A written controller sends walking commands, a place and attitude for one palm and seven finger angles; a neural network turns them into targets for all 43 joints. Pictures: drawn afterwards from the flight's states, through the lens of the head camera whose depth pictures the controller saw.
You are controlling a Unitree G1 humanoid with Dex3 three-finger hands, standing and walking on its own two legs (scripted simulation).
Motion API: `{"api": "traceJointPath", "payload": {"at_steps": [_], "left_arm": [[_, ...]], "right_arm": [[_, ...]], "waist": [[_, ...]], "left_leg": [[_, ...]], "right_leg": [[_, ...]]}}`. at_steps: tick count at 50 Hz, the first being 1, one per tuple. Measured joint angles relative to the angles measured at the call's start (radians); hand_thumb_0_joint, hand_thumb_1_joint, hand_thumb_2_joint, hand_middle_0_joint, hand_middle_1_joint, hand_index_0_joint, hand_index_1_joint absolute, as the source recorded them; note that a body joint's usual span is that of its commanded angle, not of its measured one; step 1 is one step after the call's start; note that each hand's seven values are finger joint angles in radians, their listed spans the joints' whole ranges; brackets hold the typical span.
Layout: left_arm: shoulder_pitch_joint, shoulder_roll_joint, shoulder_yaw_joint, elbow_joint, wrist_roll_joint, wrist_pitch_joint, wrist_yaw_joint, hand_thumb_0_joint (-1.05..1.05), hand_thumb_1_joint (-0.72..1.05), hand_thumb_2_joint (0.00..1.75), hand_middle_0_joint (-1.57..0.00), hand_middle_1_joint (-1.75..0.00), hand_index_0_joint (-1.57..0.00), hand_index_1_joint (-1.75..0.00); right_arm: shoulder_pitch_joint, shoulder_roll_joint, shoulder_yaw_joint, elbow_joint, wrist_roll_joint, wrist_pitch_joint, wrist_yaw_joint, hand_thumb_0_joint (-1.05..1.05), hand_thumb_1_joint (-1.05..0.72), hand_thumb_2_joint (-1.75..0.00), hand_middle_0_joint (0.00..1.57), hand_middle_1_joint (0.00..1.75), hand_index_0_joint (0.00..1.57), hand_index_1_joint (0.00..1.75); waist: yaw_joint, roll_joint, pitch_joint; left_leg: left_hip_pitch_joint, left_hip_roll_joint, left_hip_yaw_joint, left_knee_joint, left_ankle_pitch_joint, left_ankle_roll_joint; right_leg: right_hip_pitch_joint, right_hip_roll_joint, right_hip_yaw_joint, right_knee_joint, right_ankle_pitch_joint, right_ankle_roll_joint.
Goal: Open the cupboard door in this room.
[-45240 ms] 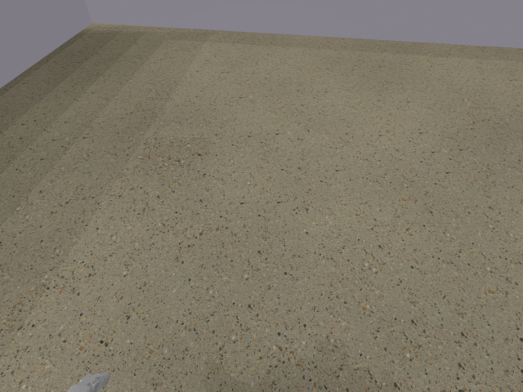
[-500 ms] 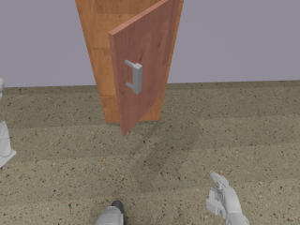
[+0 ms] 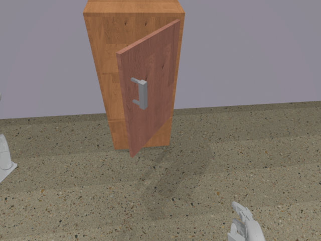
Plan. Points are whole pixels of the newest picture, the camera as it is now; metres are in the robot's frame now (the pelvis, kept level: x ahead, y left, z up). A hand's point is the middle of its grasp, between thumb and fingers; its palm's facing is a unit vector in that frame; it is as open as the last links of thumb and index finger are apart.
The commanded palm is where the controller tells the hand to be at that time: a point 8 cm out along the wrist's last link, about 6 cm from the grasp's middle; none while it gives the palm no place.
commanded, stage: stop stepping back and stand still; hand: left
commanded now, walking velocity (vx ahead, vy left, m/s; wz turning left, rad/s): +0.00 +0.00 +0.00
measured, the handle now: (138, 93) +0.62 +0.10 +0.00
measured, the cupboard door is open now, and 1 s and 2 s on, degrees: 49 49 49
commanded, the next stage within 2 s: let the arm hang, fingers relaxed in 0.84 s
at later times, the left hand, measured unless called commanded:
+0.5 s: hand out of the picture +0.18 +0.27 +0.19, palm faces +0.37 -0.78 -0.50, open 7.4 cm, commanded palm +0.12 +0.32 +0.18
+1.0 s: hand (2, 198) +0.18 +0.30 +0.11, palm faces +0.30 -0.81 -0.50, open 7.4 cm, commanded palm none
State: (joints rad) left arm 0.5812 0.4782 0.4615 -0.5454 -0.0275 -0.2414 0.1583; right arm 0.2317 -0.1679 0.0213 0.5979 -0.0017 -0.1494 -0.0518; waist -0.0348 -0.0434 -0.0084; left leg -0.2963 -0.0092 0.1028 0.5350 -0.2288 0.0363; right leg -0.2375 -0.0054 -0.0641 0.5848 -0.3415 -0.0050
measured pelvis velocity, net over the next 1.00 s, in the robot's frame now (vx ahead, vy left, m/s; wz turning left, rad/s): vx -0.04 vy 0.04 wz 0.00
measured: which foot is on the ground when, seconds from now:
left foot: down 0.00-1.00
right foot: down 0.00-1.00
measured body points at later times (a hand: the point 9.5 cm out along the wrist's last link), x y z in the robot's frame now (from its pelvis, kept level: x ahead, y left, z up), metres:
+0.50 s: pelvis -0.03 +0.02 +0.01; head -0.02 +0.03 +0.46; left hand +0.15 +0.31 +0.21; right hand +0.13 -0.22 -0.06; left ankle -0.01 +0.13 -0.73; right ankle -0.01 -0.09 -0.73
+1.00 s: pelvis -0.04 +0.04 +0.01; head -0.04 +0.03 +0.46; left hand +0.16 +0.34 +0.14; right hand +0.12 -0.20 -0.09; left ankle -0.01 +0.13 -0.73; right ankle -0.01 -0.09 -0.73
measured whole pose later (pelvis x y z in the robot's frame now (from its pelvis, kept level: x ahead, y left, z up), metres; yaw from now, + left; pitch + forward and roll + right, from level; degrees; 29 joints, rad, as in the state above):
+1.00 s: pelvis -0.04 +0.04 +0.01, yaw +0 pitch +1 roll -1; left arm 0.41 0.40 0.29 -0.18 0.01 -0.17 0.08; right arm 0.18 -0.24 0.00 0.73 0.00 -0.14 -0.02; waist 0.01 0.05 -0.01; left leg -0.30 -0.01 0.02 0.49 -0.20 0.03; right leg -0.26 -0.01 -0.06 0.43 -0.18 0.00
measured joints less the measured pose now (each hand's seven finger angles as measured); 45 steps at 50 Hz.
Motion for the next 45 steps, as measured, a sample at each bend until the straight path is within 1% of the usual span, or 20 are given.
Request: {"api": "traceJointPath", "payload": {"at_steps": [2, 3, 6, 8, 11, 12, 14, 15, 18, 21, 24, 27, 30, 34, 37, 40, 45], "left_arm": [[0.005, -0.009, 0.008, 0.031, -0.003, -0.011, -0.004, 0.01, 0.88, 0.90, -0.22, -0.30, -0.21, -0.30], [0.008, -0.019, 0.009, 0.051, -0.007, -0.011, -0.006, 0.01, 0.88, 0.90, -0.22, -0.30, -0.21, -0.30], [0.012, -0.074, -0.012, 0.114, -0.010, 0.004, -0.003, 0.01, 0.88, 0.90, -0.22, -0.30, -0.21, -0.30], [-0.009, -0.110, -0.038, 0.161, -0.004, 0.021, -0.001, 0.01, 0.89, 0.90, -0.22, -0.30, -0.21, -0.30], [-0.070, -0.155, -0.090, 0.193, 0.003, 0.054, 0.001, 0.01, 0.89, 0.90, -0.21, -0.30, -0.21, -0.30], [-0.091, -0.164, -0.105, 0.191, 0.005, 0.064, 0.001, 0.01, 0.89, 0.90, -0.21, -0.30, -0.21, -0.30], [-0.112, -0.166, -0.120, 0.164, 0.006, 0.079, 0.001, 0.01, 0.89, 0.90, -0.21, -0.30, -0.21, -0.30], [-0.106, -0.158, -0.118, 0.138, 0.007, 0.081, 0.001, 0.01, 0.89, 0.90, -0.21, -0.30, -0.21, -0.30], [-0.067, -0.103, -0.090, 0.053, 0.006, 0.066, -0.002, 0.02, 0.89, 0.90, -0.22, -0.30, -0.21, -0.30], [-0.029, -0.043, -0.047, 0.006, 0.000, 0.033, -0.005, 0.02, 0.88, 0.90, -0.22, -0.30, -0.21, -0.30], [0.001, -0.020, -0.018, 0.017, -0.011, 0.008, -0.009, 0.01, 0.88, 0.90, -0.22, -0.30, -0.21, -0.30], [0.016, -0.033, -0.017, 0.068, -0.017, 0.009, -0.013, 0.01, 0.89, 0.90, -0.22, -0.30, -0.21, -0.30], [0.013, -0.068, -0.039, 0.121, -0.015, 0.030, -0.015, 0.01, 0.89, 0.90, -0.22, -0.30, -0.21, -0.30], [-0.014, -0.114, -0.077, 0.143, -0.002, 0.060, -0.014, 0.01, 0.89, 0.90, -0.21, -0.30, -0.21, -0.30], [-0.038, -0.126, -0.094, 0.118, 0.009, 0.065, -0.010, 0.01, 0.89, 0.90, -0.22, -0.30, -0.21, -0.30], [-0.051, -0.117, -0.090, 0.085, 0.014, 0.055, -0.006, 0.02, 0.89, 0.90, -0.22, -0.30, -0.21, -0.30], [-0.047, -0.089, -0.060, 0.079, 0.007, 0.028, -0.004, 0.01, 0.88, 0.90, -0.22, -0.30, -0.21, -0.30]], "right_arm": [[-0.002, -0.002, 0.003, 0.007, 0.000, 0.016, 0.001, 0.01, -0.90, -0.90, 0.20, 0.30, 0.20, 0.30], [-0.001, -0.004, 0.003, 0.016, 0.000, 0.024, 0.004, 0.01, -0.90, -0.90, 0.20, 0.30, 0.20, 0.30], [0.002, -0.015, -0.001, 0.053, 0.005, 0.048, 0.008, 0.01, -0.90, -0.90, 0.20, 0.30, 0.20, 0.30], [0.011, -0.026, -0.003, 0.071, 0.006, 0.050, 0.002, 0.01, -0.90, -0.90, 0.20, 0.30, 0.20, 0.30], [0.024, -0.054, -0.007, 0.080, 0.005, 0.037, -0.017, 0.01, -0.90, -0.90, 0.20, 0.30, 0.20, 0.30], [0.019, -0.058, -0.012, 0.087, 0.003, 0.033, -0.023, 0.01, -0.90, -0.90, 0.20, 0.30, 0.20, 0.30], [0.003, -0.055, -0.015, 0.090, 0.003, 0.033, -0.029, 0.01, -0.90, -0.90, 0.20, 0.30, 0.20, 0.30], [-0.004, -0.053, -0.014, 0.081, 0.002, 0.031, -0.030, 0.01, -0.90, -0.90, 0.20, 0.30, 0.20, 0.30], [-0.019, -0.043, -0.012, 0.036, 0.002, 0.020, -0.028, 0.01, -0.90, -0.90, 0.20, 0.30, 0.20, 0.30], [-0.029, -0.035, -0.014, 0.005, 0.003, 0.015, -0.022, 0.01, -0.90, -0.90, 0.20, 0.30, 0.20, 0.30], [-0.034, -0.034, -0.016, -0.002, 0.005, 0.022, -0.016, 0.01, -0.90, -0.90, 0.20, 0.30, 0.20, 0.30], [-0.031, -0.037, -0.018, 0.006, 0.008, 0.033, -0.014, 0.01, -0.90, -0.90, 0.20, 0.30, 0.20, 0.30], [-0.020, -0.042, -0.017, 0.020, 0.008, 0.039, -0.017, 0.01, -0.90, -0.90, 0.20, 0.30, 0.20, 0.30], [0.001, -0.041, -0.012, 0.038, 0.004, 0.035, -0.024, 0.01, -0.90, -0.90, 0.20, 0.30, 0.20, 0.30], [0.011, -0.034, -0.006, 0.047, -0.001, 0.026, -0.028, 0.01, -0.90, -0.90, 0.20, 0.30, 0.20, 0.30], [0.012, -0.026, -0.001, 0.047, -0.005, 0.017, -0.028, 0.01, -0.90, -0.90, 0.20, 0.30, 0.20, 0.30], [-0.001, -0.020, 0.001, 0.041, -0.005, 0.014, -0.021, 0.01, -0.90, -0.90, 0.20, 0.30, 0.20, 0.30]], "waist": [[0.008, 0.049, -0.001], [0.019, 0.065, -0.009], [0.062, 0.078, -0.028], [0.073, 0.071, -0.029], [0.069, 0.079, -0.010], [0.067, 0.073, 0.003], [0.071, 0.041, 0.032], [0.067, 0.028, 0.041], [0.040, 0.007, 0.053], [0.018, 0.010, 0.048], [0.010, 0.026, 0.030], [0.014, 0.042, 0.014], [0.027, 0.052, 0.010], [0.049, 0.046, 0.023], [0.059, 0.035, 0.036], [0.058, 0.031, 0.040], [0.042, 0.045, 0.026]], "left_leg": [[-0.020, 0.021, -0.023, 0.024, -0.018, -0.010], [-0.033, 0.022, -0.037, 0.047, -0.050, -0.019], [-0.062, 0.011, -0.076, 0.176, -0.111, -0.028], [-0.040, 0.013, -0.084, 0.162, -0.109, -0.025], [0.040, 0.037, -0.107, 0.007, -0.033, -0.021], [0.055, 0.035, -0.112, -0.018, -0.050, -0.032], [0.072, 0.023, -0.098, -0.033, -0.038, -0.038], [0.077, 0.021, -0.090, -0.040, -0.028, -0.037], [0.080, 0.021, -0.078, -0.054, -0.010, -0.034], [0.071, 0.025, -0.076, -0.059, -0.001, -0.032], [0.060, 0.029, -0.074, -0.062, 0.006, -0.029], [0.051, 0.028, -0.071, -0.070, 0.015, -0.024], [0.046, 0.024, -0.069, -0.079, 0.025, -0.018], [0.046, 0.015, -0.074, -0.091, 0.040, -0.012], [0.049, 0.009, -0.078, -0.096, 0.047, -0.009], [0.051, 0.007, -0.082, -0.096, 0.047, -0.010], [0.050, 0.012, -0.079, -0.095, 0.043, -0.011]], "right_leg": [[0.012, 0.025, -0.021, -0.040, 0.036, -0.036], [0.011, 0.033, -0.021, -0.056, 0.045, -0.045], [0.011, 0.041, 0.004, -0.098, 0.072, -0.050], [0.017, 0.035, 0.011, -0.116, 0.085, -0.046], [0.023, 0.039, -0.014, -0.108, 0.080, -0.036], [0.021, 0.035, -0.019, -0.096, 0.075, -0.033], [0.029, 0.022, -0.006, -0.096, 0.081, -0.030], [0.030, 0.021, 0.002, -0.101, 0.087, -0.028], [0.029, 0.021, 0.014, -0.113, 0.103, -0.022], [0.028, 0.025, 0.016, -0.135, 0.121, -0.020], [0.026, 0.029, 0.019, -0.160, 0.142, -0.017], [0.022, 0.029, 0.021, -0.181, 0.159, -0.012], [0.020, 0.026, 0.023, -0.195, 0.173, -0.007], [0.020, 0.017, 0.018, -0.202, 0.182, -0.001], [0.021, 0.011, 0.013, -0.198, 0.182, 0.001], [0.024, 0.009, 0.010, -0.196, 0.180, 0.000], [0.028, 0.014, 0.013, -0.212, 0.186, -0.001]]}}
